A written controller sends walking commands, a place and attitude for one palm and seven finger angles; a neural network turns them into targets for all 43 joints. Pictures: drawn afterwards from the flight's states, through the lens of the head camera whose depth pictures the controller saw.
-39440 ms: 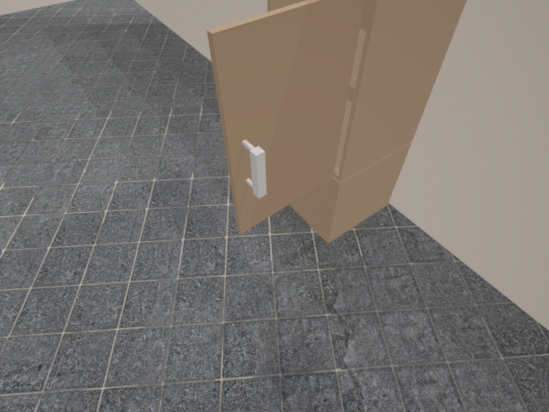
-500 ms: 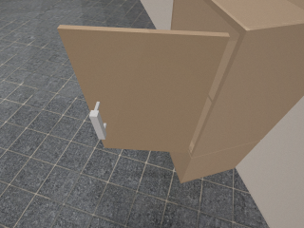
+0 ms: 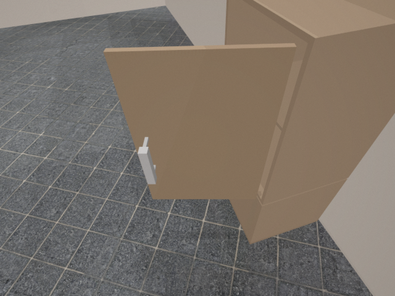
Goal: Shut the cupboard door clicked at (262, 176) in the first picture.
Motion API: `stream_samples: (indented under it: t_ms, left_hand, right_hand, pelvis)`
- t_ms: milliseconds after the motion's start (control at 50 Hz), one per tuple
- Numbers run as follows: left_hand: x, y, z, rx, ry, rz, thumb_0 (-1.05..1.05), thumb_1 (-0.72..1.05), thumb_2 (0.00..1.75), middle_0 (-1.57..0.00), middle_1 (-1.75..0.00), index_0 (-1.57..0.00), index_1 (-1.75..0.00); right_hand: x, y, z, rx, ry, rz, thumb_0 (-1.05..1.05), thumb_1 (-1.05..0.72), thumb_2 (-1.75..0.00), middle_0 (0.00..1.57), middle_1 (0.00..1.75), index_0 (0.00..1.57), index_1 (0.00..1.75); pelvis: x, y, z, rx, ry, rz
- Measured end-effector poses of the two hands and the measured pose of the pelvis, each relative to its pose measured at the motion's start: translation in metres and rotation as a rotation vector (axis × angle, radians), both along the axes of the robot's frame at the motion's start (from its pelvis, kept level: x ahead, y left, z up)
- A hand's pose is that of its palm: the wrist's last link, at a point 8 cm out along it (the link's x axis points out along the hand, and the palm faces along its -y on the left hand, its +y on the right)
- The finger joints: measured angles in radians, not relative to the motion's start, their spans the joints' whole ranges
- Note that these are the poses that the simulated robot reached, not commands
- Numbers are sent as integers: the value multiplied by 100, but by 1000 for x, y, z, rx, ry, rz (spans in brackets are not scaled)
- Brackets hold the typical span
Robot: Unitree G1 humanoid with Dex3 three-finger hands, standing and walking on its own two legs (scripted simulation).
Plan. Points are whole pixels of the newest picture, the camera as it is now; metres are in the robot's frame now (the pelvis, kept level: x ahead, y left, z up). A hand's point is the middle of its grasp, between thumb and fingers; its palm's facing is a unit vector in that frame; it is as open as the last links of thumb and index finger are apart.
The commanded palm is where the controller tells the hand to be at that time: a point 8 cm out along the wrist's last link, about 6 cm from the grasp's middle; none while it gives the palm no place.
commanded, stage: come to a stop and stand still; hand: left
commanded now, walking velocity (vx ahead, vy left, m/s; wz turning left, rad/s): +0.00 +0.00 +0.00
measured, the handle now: (149, 160) +0.49 +0.18 -0.07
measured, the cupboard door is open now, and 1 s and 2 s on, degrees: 71 71 71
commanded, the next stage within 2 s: look again from close up in 0.28 s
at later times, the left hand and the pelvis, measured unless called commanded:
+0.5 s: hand out of the picture +0.00 +0.16 -0.16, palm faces +0.00 -0.98 -0.20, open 7.4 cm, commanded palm none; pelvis +0.00 -0.01 +0.01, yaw +0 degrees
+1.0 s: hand out of the picture +0.04 +0.14 -0.16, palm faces +0.03 -0.98 -0.21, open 7.3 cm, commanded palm +0.12 +0.20 -0.06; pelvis +0.03 -0.03 +0.01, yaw +1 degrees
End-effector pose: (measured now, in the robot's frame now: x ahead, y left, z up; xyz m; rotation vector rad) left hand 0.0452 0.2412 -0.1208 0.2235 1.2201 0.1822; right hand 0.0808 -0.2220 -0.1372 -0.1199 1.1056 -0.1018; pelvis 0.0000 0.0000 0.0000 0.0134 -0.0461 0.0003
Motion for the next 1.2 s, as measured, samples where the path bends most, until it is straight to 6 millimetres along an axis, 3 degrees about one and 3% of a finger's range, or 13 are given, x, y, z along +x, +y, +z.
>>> stream_samples:
  t_ms: [240,400,540,800,1020,1040,1080,1140,1200]
  left_hand:
    - [-50,-5,2,-18,115,28,0,90,90,-20,-30,-20,-30]
    - [-59,-23,-3,-51,179,30,0,90,90,-20,-30,-20,-30]
    - [-46,-40,-6,-70,180,23,1,91,90,-20,-30,-20,-30]
    - [-17,-45,-4,-53,130,30,1,92,90,-20,-30,-20,-30]
    - [-10,-49,-6,-55,118,38,1,92,90,-20,-30,-20,-30]
    - [-1,-45,-1,-68,58,102,1,92,90,-20,-30,-20,-30]
    - [38,-37,28,-57,-220,131,2,92,90,-20,-30,-20,-30]
    - [96,-34,78,-46,-629,119,2,91,90,-22,-31,-22,-32]
    - [135,-33,104,-88,-962,79,1,91,90,-24,-34,-24,-35]
  right_hand:
    - [-70,-11,-4,-22,191,-10,0,-92,-90,20,30,21,30]
    - [-95,-15,-3,-17,288,-35,0,-91,-90,20,30,20,30]
    - [-91,-14,-2,-1,306,-41,0,-91,-90,20,30,20,30]
    - [-56,-21,-1,1,264,-29,0,-92,-90,20,30,20,30]
    - [-44,-33,2,-22,257,-19,0,-91,-90,20,30,20,30]
    - [-40,-36,4,-42,223,-15,0,-91,-90,20,30,20,30]
    - [-24,-43,12,-83,82,-17,0,-91,-90,20,30,21,30]
    - [10,-53,20,-103,-138,19,1,-91,-90,20,30,21,30]
    - [48,-64,28,-123,-318,72,1,-91,-90,20,30,21,30]
  pelvis:
    - [-7,2,8,6,25,3]
    - [-1,-6,10,7,30,3]
    - [7,-15,12,6,35,3]
    - [22,-28,13,0,27,11]
    - [29,-34,14,-9,28,21]
    - [27,-34,12,-10,25,25]
    - [26,-35,9,-6,34,35]
    - [20,-35,1,-10,61,83]
    - [10,-38,-15,-7,131,93]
